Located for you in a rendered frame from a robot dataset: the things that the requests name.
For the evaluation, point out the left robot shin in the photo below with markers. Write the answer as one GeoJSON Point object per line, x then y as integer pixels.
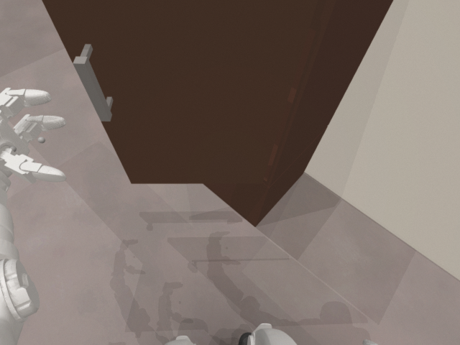
{"type": "Point", "coordinates": [183, 337]}

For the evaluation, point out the handle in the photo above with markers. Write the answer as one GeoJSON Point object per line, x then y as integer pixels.
{"type": "Point", "coordinates": [91, 85]}

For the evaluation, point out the robot left upper arm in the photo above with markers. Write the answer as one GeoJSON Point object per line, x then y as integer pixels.
{"type": "Point", "coordinates": [18, 300]}

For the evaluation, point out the robot left forearm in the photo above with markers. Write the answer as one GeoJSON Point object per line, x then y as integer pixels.
{"type": "Point", "coordinates": [7, 248]}

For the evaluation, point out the robot right thigh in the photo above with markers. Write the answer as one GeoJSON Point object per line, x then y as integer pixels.
{"type": "Point", "coordinates": [269, 336]}

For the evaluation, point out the robot left hand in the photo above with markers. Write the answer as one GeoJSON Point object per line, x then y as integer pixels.
{"type": "Point", "coordinates": [27, 129]}

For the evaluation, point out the cupboard door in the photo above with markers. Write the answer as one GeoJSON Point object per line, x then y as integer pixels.
{"type": "Point", "coordinates": [199, 87]}

